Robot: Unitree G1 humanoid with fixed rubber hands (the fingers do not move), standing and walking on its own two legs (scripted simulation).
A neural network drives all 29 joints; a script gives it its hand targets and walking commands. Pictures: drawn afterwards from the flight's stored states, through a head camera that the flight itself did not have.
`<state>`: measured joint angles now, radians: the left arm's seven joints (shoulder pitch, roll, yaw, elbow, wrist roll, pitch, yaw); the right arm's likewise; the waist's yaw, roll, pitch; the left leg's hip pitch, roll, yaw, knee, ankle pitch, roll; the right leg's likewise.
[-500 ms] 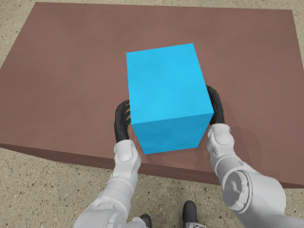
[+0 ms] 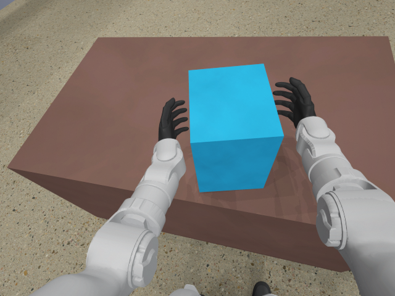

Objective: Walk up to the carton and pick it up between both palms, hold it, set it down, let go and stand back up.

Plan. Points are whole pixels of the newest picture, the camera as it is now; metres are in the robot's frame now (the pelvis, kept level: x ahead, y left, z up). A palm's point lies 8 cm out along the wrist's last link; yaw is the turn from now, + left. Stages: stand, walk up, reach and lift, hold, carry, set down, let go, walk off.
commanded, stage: set down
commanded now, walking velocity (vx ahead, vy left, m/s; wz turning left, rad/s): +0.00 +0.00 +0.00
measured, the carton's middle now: (228, 133) +0.48 +0.05 -0.02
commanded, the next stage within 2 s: none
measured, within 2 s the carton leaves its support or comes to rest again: rests again in 0.26 s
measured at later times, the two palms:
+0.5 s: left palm (163, 164) +0.35 +0.16 +0.03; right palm (332, 150) +0.43 -0.16 +0.03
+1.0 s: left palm (166, 171) +0.34 +0.15 +0.03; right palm (331, 154) +0.43 -0.15 +0.03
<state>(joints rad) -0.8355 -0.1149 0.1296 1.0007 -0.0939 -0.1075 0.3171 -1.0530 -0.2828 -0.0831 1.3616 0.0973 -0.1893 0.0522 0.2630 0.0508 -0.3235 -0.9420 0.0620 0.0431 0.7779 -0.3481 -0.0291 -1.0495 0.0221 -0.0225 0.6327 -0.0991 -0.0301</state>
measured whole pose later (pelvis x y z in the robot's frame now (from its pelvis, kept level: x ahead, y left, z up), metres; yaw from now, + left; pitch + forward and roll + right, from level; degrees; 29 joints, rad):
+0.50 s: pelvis -0.02 -0.07 +0.00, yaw +7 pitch +19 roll +2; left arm -0.74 0.04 0.09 1.03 -0.17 -0.14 0.26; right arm -0.80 -0.22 -0.06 1.15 0.18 -0.13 0.04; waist 0.09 -0.05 -0.20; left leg -0.80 0.04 -0.09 0.77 -0.32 -0.11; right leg -0.92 -0.01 -0.15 0.75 -0.18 -0.12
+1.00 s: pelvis -0.01 -0.07 +0.00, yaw +9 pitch +16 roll +3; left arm -0.66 0.01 0.10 1.05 -0.16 -0.25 0.24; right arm -0.74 -0.18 -0.04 1.16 0.16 -0.21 -0.04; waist 0.08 -0.03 -0.18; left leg -0.72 0.02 -0.10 0.76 -0.33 -0.11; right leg -0.85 -0.04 -0.15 0.80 -0.23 -0.11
